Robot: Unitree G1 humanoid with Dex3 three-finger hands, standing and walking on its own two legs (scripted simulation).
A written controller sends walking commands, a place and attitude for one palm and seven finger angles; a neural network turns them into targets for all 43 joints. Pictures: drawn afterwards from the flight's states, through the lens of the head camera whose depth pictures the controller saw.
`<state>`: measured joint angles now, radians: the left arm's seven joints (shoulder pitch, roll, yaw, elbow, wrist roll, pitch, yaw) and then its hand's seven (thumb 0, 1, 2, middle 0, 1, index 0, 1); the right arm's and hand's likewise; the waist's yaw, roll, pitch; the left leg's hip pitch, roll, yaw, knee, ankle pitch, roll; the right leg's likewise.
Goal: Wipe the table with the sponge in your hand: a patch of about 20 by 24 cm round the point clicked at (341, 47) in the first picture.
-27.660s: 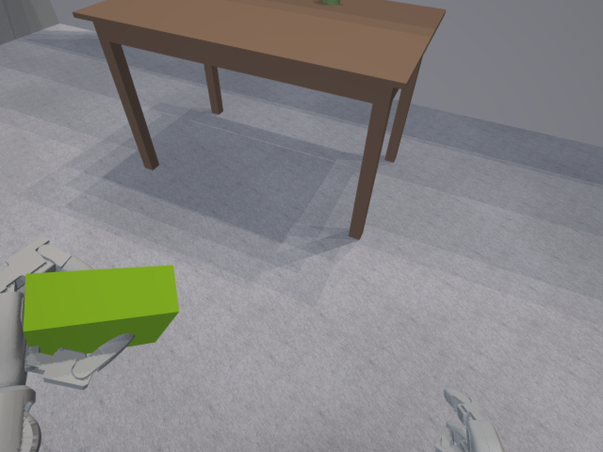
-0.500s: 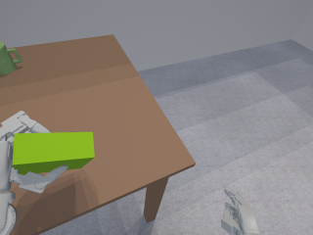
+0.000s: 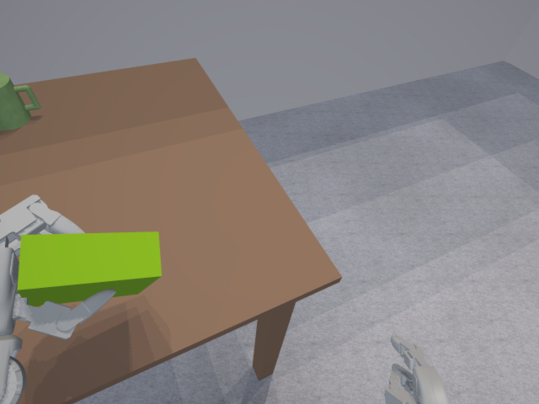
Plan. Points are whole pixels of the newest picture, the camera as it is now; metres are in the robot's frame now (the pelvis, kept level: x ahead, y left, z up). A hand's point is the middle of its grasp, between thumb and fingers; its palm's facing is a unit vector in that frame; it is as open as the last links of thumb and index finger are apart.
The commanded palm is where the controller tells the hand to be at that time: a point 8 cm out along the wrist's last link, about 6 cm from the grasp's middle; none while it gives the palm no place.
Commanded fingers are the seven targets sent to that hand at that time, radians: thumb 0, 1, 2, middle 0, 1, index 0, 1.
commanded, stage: look again from close up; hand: left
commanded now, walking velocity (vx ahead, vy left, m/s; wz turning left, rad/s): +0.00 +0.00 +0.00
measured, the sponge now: (110, 269) +0.23 +0.21 +0.13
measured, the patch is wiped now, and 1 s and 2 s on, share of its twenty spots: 0.00 0.00 0.00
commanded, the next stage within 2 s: turn the palm down, sponge in hand in 0.04 s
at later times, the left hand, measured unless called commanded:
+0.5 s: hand (77, 294) +0.19 +0.22 +0.15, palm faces +0.31 -0.73 -0.61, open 9.4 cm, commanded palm +0.15 +0.27 +0.19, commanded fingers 0.00 0.10 1.30 -1.20 -1.60 -1.20 -1.60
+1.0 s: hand (68, 263) +0.21 +0.23 +0.18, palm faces +0.31 -0.45 -0.84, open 9.4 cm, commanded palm +0.17 +0.25 +0.21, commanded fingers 0.00 0.10 1.30 -1.20 -1.60 -1.20 -1.60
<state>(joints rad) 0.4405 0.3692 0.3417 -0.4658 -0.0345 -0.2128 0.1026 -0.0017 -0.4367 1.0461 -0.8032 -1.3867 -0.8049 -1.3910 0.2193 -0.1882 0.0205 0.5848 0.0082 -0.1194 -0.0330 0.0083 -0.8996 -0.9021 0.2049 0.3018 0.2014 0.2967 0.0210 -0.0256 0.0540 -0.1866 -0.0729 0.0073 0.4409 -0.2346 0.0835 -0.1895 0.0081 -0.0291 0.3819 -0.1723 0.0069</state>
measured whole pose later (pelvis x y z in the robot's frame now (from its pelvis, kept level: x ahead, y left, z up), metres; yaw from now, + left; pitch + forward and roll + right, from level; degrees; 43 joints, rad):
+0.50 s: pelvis -0.02 -0.04 -0.01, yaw +2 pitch +0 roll +0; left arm 0.38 0.52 0.35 -0.41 0.03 -0.04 0.02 0.00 -0.44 1.05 -0.80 -1.39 -0.81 -1.39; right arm 0.16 -0.27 0.01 0.58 -0.01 -0.03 -0.04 0.01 -0.90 -0.90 0.20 0.30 0.20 0.30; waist 0.05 0.01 0.01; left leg -0.31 -0.05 -0.02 0.58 -0.27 0.03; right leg -0.31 0.06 -0.02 0.57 -0.26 -0.06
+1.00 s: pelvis +0.00 -0.06 -0.01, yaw +1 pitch +1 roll +1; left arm 0.38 0.65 0.37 -0.48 0.21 0.20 0.02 0.00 -0.44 1.05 -0.80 -1.39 -0.81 -1.39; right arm 0.17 -0.29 -0.01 0.58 0.05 0.04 -0.10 0.01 -0.90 -0.90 0.20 0.30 0.20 0.30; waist 0.08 0.08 -0.03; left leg -0.30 -0.03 -0.03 0.60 -0.31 0.01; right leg -0.30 0.08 -0.02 0.60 -0.31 -0.08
